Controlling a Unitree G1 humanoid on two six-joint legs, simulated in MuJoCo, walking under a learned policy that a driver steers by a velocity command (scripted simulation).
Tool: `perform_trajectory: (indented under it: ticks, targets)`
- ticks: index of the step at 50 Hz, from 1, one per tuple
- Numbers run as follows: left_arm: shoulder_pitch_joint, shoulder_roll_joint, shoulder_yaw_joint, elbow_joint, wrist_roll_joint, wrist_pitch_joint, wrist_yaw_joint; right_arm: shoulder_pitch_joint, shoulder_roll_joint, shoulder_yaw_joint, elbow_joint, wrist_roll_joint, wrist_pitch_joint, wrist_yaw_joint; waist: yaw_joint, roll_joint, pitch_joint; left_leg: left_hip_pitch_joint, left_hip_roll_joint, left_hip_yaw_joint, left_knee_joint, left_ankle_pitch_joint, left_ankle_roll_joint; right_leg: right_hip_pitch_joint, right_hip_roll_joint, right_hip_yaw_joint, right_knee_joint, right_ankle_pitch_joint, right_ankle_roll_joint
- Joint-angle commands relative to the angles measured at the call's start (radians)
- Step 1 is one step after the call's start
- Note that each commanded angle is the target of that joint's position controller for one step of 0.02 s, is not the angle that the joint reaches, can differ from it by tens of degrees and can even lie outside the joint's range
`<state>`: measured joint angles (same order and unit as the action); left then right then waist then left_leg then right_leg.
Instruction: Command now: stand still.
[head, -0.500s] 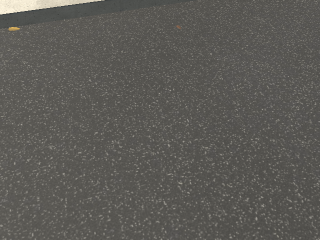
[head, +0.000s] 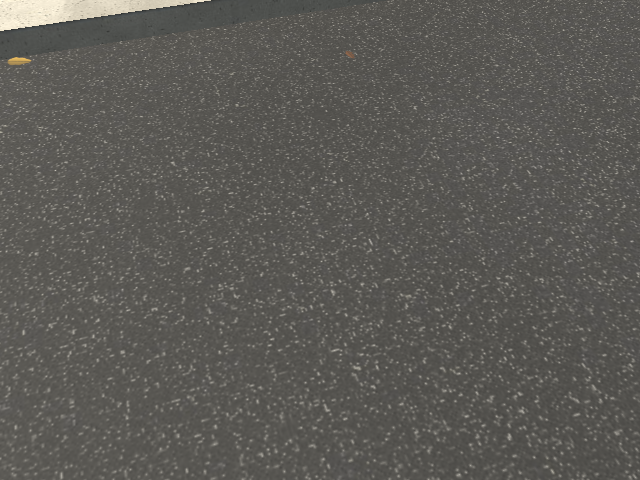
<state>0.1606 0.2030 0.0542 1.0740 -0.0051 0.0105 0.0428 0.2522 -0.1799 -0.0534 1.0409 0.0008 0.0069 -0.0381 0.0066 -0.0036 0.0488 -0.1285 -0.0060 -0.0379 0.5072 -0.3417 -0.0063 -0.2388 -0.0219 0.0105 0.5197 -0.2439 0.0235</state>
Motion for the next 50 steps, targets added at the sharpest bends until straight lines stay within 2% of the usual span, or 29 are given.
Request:
perform_trajectory:
  ticks: [1, 15, 32, 33, 34, 36, 37, 39, 40, 41, 42, 43, 44, 45, 46, 47, 48, 49, 50]
  targets:
    - [0.010, 0.097, 0.014, -0.019, 0.000, -0.006, 0.003, 0.046, -0.091, -0.012, -0.013, -0.001, -0.008, -0.003, 0.001, 0.009, -0.005, -0.113, 0.018, -0.006, -0.108, 0.177, 0.009, 0.082, -0.009, 0.000, -0.061, 0.175, -0.020]
    - [0.043, 0.086, 0.003, 0.018, 0.000, -0.003, 0.004, 0.093, -0.077, 0.004, 0.026, -0.001, -0.011, -0.003, 0.000, 0.008, 0.011, -0.129, 0.013, 0.004, -0.119, 0.139, 0.007, 0.070, -0.004, 0.000, -0.071, 0.145, -0.021]
    - [0.085, 0.073, -0.008, 0.031, -0.001, -0.002, 0.005, 0.141, -0.066, 0.016, 0.040, 0.000, -0.014, -0.003, -0.002, 0.008, 0.017, -0.141, 0.011, 0.012, -0.117, 0.133, 0.006, 0.060, 0.000, 0.002, -0.070, 0.143, -0.023]
    - [0.101, 0.065, -0.010, 0.039, -0.001, -0.001, 0.006, 0.160, -0.062, 0.017, 0.049, 0.001, -0.012, -0.005, -0.003, 0.012, -0.003, -0.134, 0.003, 0.019, -0.122, 0.035, 0.012, 0.066, 0.015, -0.014, -0.063, 0.043, -0.025]
    - [0.106, 0.069, -0.007, 0.040, -0.006, 0.002, 0.008, 0.168, -0.076, 0.011, 0.049, 0.007, -0.009, -0.008, -0.004, 0.024, 0.009, -0.152, -0.004, 0.018, -0.123, -0.123, 0.029, 0.043, 0.040, -0.038, -0.037, -0.121, -0.032]
    - [0.096, 0.080, -0.002, 0.026, -0.013, -0.005, 0.010, 0.164, -0.110, 0.000, 0.026, 0.017, -0.010, -0.014, -0.015, 0.053, 0.083, -0.215, 0.032, -0.045, -0.152, -0.420, 0.083, -0.070, 0.058, -0.051, 0.013, -0.392, -0.052]
    - [0.077, 0.068, -0.004, 0.010, -0.014, -0.019, 0.007, 0.183, -0.120, -0.003, 0.020, 0.022, -0.019, -0.013, -0.027, 0.073, 0.117, -0.226, 0.075, -0.107, -0.184, -0.482, 0.112, -0.120, 0.054, -0.048, 0.049, -0.401, -0.057]
    - [0.039, 0.026, -0.013, -0.019, -0.019, -0.058, -0.009, 0.229, -0.169, -0.020, 0.021, 0.033, -0.044, -0.007, -0.047, 0.180, 0.142, -0.160, 0.221, -0.316, -0.286, -0.526, 0.192, -0.222, 0.059, -0.092, 0.214, -0.226, -0.051]
    - [0.025, 0.025, -0.014, -0.031, -0.022, -0.075, -0.019, 0.212, -0.182, -0.026, 0.013, 0.034, -0.052, -0.004, -0.044, 0.200, 0.164, -0.175, 0.283, -0.398, -0.316, -0.497, 0.228, -0.242, 0.027, -0.065, 0.273, -0.183, -0.068]
    - [0.037, 0.026, -0.014, -0.036, -0.029, -0.090, -0.027, 0.180, -0.173, -0.023, -0.002, 0.031, -0.060, -0.001, -0.022, 0.187, 0.172, -0.191, 0.296, -0.406, -0.312, -0.442, 0.233, -0.228, 0.012, -0.052, 0.256, -0.195, -0.090]
    - [0.081, 0.022, -0.013, -0.027, -0.036, -0.101, -0.033, 0.135, -0.162, -0.019, -0.016, 0.033, -0.065, 0.005, 0.016, 0.181, 0.171, -0.218, 0.271, -0.354, -0.271, -0.373, 0.209, -0.151, 0.011, -0.057, 0.147, -0.199, -0.109]
    - [0.172, 0.031, -0.006, 0.006, -0.038, -0.106, -0.036, 0.092, -0.149, -0.015, -0.031, 0.036, -0.065, 0.009, 0.061, 0.155, 0.146, -0.272, 0.208, -0.258, -0.202, -0.296, 0.165, 0.005, 0.034, -0.074, 0.020, -0.169, -0.114]
    - [0.282, 0.063, 0.009, 0.048, -0.029, -0.107, -0.037, 0.058, -0.139, -0.012, -0.050, 0.034, -0.069, 0.011, 0.094, 0.089, 0.107, -0.335, 0.134, -0.154, -0.060, -0.148, 0.121, 0.154, 0.023, -0.022, -0.031, -0.102, -0.111]
    - [0.431, 0.165, 0.041, 0.079, -0.027, -0.111, -0.038, 0.029, -0.090, 0.000, -0.080, 0.030, -0.081, 0.011, 0.137, -0.160, 0.042, -0.482, 0.000, 0.037, 0.296, -0.011, 0.048, 0.318, -0.143, 0.278, -0.179, -0.161, -0.188]
    - [0.535, 0.234, 0.048, 0.088, -0.013, -0.121, -0.055, 0.016, -0.061, 0.006, -0.118, 0.038, -0.102, 0.008, 0.153, -0.334, -0.028, -0.638, -0.065, 0.024, 0.592, -0.207, 0.031, 0.407, -0.354, 0.719, -0.351, -0.212, -0.319]
    - [0.433, 0.166, 0.021, 0.065, 0.002, -0.133, -0.056, 0.011, -0.092, -0.002, -0.120, 0.054, -0.114, 0.014, 0.090, -0.188, 0.024, -0.718, 0.004, -0.063, 0.755, -0.177, 0.056, 0.366, -0.387, 0.737, -0.344, -0.220, -0.326]
    - [0.349, 0.120, 0.007, 0.031, -0.003, -0.137, -0.058, 0.015, -0.090, 0.000, -0.112, 0.055, -0.121, 0.025, 0.060, -0.114, 0.064, -0.755, 0.049, -0.062, 0.802, -0.083, 0.081, 0.330, -0.347, 0.593, -0.323, -0.167, -0.292]
    - [0.296, 0.108, -0.001, 0.014, -0.003, -0.137, -0.063, 0.015, -0.091, -0.003, -0.103, 0.045, -0.125, 0.027, 0.039, -0.057, 0.062, -0.748, 0.084, -0.047, 0.770, 0.014, 0.095, 0.302, -0.297, 0.466, -0.330, -0.110, -0.257]
    - [0.271, 0.092, -0.010, 0.004, -0.003, -0.132, -0.065, -0.003, -0.113, -0.016, -0.107, 0.034, -0.124, 0.026, 0.026, -0.048, 0.067, -0.724, 0.111, -0.034, 0.709, 0.083, 0.096, 0.278, -0.262, 0.368, -0.341, 0.013, -0.226]
